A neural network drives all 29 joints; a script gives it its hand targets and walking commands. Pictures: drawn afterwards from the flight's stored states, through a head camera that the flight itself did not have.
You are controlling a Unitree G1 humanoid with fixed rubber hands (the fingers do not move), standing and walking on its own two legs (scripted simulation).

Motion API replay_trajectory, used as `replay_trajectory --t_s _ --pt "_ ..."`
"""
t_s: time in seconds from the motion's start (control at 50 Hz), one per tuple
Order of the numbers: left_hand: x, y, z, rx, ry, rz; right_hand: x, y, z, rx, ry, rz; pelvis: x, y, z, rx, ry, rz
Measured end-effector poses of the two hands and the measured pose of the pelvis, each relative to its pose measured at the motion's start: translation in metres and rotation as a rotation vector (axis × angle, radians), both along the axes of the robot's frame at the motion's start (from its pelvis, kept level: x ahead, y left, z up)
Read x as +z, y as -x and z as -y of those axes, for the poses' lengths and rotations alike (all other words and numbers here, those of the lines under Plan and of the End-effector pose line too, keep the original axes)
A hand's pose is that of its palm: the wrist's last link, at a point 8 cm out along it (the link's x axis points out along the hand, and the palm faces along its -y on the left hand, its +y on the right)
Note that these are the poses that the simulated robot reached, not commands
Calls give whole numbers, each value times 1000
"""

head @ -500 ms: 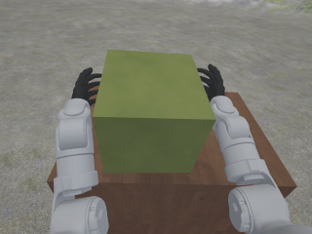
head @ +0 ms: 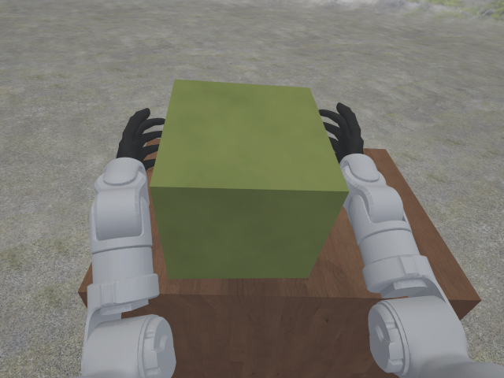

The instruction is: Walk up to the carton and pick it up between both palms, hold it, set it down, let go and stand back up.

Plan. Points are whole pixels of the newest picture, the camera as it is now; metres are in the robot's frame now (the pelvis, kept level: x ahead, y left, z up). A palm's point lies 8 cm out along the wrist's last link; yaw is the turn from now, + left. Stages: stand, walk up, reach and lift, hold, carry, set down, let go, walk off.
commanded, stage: hold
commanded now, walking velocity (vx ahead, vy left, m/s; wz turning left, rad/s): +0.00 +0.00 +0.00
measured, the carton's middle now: (242, 179) +0.38 +0.01 +0.16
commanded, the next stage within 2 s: none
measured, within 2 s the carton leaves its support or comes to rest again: neither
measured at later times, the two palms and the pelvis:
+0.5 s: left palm (134, 163) +0.36 +0.17 +0.21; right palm (347, 156) +0.36 -0.15 +0.22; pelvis +0.00 +0.00 +0.00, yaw +0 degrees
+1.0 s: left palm (134, 162) +0.36 +0.17 +0.21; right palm (348, 155) +0.36 -0.15 +0.22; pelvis +0.00 +0.00 +0.00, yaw +0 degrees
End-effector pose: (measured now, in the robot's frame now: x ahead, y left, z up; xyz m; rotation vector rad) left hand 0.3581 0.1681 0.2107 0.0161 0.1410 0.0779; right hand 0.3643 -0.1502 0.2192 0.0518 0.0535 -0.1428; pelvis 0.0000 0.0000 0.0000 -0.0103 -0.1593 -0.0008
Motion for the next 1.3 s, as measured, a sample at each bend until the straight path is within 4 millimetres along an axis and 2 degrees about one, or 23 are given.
replay_trajectory --t_s 1.3 --pt "-1 -2 1 -5 1 0 0 0 1 -5 5 3 0 -1 0 4 1 1"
